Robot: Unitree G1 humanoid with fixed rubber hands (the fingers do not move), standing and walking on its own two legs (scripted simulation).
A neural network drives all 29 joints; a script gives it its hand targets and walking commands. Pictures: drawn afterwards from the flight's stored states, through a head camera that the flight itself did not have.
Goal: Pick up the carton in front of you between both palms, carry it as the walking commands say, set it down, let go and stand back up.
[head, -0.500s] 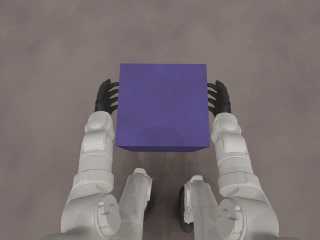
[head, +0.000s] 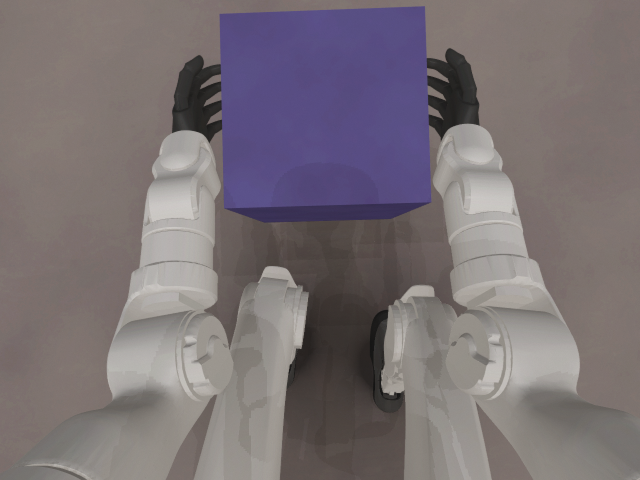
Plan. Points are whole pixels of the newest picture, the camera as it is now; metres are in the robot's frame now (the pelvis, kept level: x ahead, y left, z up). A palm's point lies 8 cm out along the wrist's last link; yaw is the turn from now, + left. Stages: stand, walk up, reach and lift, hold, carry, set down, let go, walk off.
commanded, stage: set down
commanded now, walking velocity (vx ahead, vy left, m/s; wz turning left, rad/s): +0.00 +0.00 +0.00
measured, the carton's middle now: (325, 140) +0.49 +0.07 -0.18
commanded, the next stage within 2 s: none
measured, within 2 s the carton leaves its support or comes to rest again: rests again in 1.08 s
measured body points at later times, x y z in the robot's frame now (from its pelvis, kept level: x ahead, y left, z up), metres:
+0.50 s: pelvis -0.01 +0.00 -0.10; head +0.35 +0.04 +0.17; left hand +0.50 +0.24 -0.26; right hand +0.55 -0.06 -0.26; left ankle +0.11 +0.11 -0.45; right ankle +0.09 -0.11 -0.45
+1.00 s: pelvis -0.01 +0.00 -0.12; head +0.34 +0.03 +0.15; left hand +0.50 +0.24 -0.28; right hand +0.55 -0.07 -0.29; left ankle +0.11 +0.11 -0.45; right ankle +0.09 -0.11 -0.45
